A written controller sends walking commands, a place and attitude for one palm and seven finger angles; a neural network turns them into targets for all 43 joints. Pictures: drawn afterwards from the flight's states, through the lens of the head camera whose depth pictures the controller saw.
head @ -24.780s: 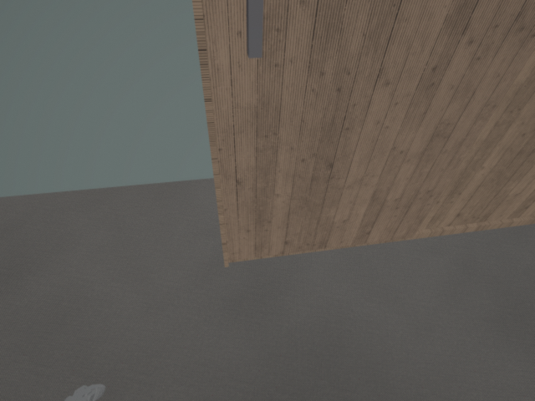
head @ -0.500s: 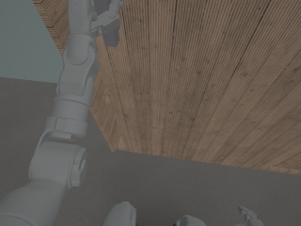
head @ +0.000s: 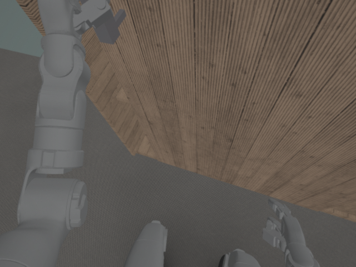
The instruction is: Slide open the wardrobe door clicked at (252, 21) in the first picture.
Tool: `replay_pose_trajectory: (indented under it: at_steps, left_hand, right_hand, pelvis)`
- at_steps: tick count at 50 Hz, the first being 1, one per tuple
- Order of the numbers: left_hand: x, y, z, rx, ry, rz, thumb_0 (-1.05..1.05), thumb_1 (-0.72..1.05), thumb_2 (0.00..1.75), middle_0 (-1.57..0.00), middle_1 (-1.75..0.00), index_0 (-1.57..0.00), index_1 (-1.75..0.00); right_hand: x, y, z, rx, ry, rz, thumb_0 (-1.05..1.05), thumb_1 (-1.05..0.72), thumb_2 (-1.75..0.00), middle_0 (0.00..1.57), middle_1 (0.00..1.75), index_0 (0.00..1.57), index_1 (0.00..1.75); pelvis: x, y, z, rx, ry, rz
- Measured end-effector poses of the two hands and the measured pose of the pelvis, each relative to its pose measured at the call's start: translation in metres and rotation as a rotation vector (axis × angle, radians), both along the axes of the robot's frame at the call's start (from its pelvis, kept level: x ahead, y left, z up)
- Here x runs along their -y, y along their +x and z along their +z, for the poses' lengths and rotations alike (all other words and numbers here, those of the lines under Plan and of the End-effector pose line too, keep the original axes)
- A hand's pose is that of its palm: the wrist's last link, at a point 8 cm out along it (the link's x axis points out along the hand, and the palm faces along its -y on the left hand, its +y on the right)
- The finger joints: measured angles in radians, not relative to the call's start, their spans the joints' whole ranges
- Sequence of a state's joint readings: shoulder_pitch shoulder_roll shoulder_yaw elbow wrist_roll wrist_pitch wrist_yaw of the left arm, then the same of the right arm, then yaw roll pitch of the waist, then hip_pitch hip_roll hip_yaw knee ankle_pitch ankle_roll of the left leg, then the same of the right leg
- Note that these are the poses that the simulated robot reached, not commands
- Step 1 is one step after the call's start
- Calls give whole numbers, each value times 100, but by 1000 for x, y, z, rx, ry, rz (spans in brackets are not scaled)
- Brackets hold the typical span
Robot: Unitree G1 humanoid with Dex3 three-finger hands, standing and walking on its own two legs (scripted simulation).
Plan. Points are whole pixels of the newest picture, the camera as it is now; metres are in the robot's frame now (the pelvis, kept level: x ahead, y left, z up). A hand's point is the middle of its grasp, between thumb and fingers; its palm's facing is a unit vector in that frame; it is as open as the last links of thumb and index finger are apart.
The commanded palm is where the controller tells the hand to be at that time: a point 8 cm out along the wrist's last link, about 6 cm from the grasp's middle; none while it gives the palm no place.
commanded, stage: step sideways, sliding the door along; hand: left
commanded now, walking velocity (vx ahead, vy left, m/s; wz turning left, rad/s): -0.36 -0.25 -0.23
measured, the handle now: out of the picture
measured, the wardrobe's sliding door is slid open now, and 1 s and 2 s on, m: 0.16 0.57 0.66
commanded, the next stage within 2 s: stop walking and hold the door there in 1.50 s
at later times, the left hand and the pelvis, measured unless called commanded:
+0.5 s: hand (214, 19) +0.43 +0.01 +0.26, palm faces +0.28 -0.94 -0.17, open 7.1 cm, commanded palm +0.39 -0.01 +0.25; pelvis +0.04 -0.18 -0.01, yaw -1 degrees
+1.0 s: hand out of the picture +0.38 -0.22 +0.26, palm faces -0.16 -0.99 -0.02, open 7.2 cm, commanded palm +0.37 -0.20 +0.24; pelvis -0.01 -0.29 +0.02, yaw -10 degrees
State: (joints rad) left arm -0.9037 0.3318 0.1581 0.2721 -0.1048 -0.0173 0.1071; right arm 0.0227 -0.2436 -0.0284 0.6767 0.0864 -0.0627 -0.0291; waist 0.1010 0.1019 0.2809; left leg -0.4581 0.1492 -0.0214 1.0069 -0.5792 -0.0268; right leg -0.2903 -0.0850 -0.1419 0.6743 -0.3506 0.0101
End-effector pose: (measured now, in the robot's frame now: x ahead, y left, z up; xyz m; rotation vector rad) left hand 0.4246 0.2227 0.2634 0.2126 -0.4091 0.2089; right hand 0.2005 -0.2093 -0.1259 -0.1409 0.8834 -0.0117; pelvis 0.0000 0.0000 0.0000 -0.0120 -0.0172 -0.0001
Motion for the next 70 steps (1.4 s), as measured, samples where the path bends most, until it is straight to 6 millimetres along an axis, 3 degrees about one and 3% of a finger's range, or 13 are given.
replay_pose_trajectory:
  at_steps: [5, 14, 21, 26, 30, 33, 40, 47, 54, 57, 61, 66, 70]
  left_hand:
    - [26, -4, -2, 28, -33, -43, -17, 62, 82, -46, -140, -27, -122]
    - [82, -13, -3, 46, -54, -75, -16, 62, 81, -46, -140, -26, -117]
    - [134, -24, -3, 62, 15, 3, -24, 61, 84, -46, -140, -23, -113]
    - [176, -33, -4, 62, 16, 24, -26, 62, 86, -46, -140, -20, -113]
    - [209, -37, -6, 97, -25, -47, -24, 63, 83, -46, -140, -20, -114]
    - [234, -38, -9, 145, -72, -155, -23, 63, 84, -46, -140, -18, -110]
    - [297, -45, -12, 166, -152, -327, -18, 64, 84, -46, -140, -16, -110]
    - [362, -51, -10, 172, -150, -429, -16, 62, 84, -46, -140, -14, -125]
    - [424, -65, -9, 178, -79, -355, -23, 62, 88, -49, -140, -10, -127]
    - [450, -73, -7, 146, -46, -302, -25, 61, 89, -48, -140, -10, -125]
    - [484, -80, -6, 100, -50, -313, -21, 63, 89, -47, -140, -17, -129]
    - [484, -81, -6, 99, -67, -275, -19, 63, 89, -47, -140, -20, -126]
    - [484, -81, -7, 103, -96, -282, -18, 63, 88, -46, -140, -22, -122]
  right_hand:
    - [32, 14, 17, 11, -77, 12, 1, -91, -89, 20, 30, 20, 30]
    - [71, 39, 50, 102, -26, 95, 1, -91, -89, 20, 30, 20, 30]
    - [117, 68, 35, 219, 83, 123, 1, -90, -89, 20, 30, 20, 30]
    - [164, 74, 26, 220, 58, 59, 1, -90, -89, 20, 30, 20, 30]
    - [192, 58, 35, 161, -4, 29, 1, -91, -89, 20, 30, 20, 30]
    - [210, 41, 41, 124, -67, 13, 1, -91, -89, 20, 30, 20, 30]
    - [230, 1, 63, 74, -63, 9, 1, -91, -89, 20, 30, 20, 30]
    - [259, -23, 71, 78, -24, -46, 1, -90, -89, 20, 30, 20, 30]
    - [327, -40, 41, 149, 56, -83, 1, -90, -89, 21, 30, 20, 30]
    - [364, -50, 28, 154, 44, -139, 1, -90, -89, 21, 30, 20, 30]
    - [406, -77, 31, 120, -8, -220, 1, -91, -89, 20, 30, 20, 30]
    - [443, -123, 42, 30, -106, -262, 1, -91, -89, 20, 30, 20, 30]
    - [463, -157, 45, 6, -179, -283, 1, -91, -89, 20, 30, 20, 30]
  pelvis:
    - [17, 8, 6, 0, -25, 25]
    - [83, 24, 14, 49, -53, -27]
    - [160, 42, -11, 58, -15, -18]
    - [179, 37, -3, 7, 15, -30]
    - [188, 28, 10, -25, 24, -23]
    - [194, 24, 5, -25, -9, -9]
    - [217, 18, 18, 8, -64, -90]
    - [262, 4, 27, 0, -100, -166]
    - [335, -20, 2, 12, -30, -176]
    - [350, -33, 1, 8, -13, -188]
    - [362, -49, 12, -12, 43, -198]
    - [381, -69, 15, -33, 56, -196]
    - [390, -82, 3, -30, 25, -187]
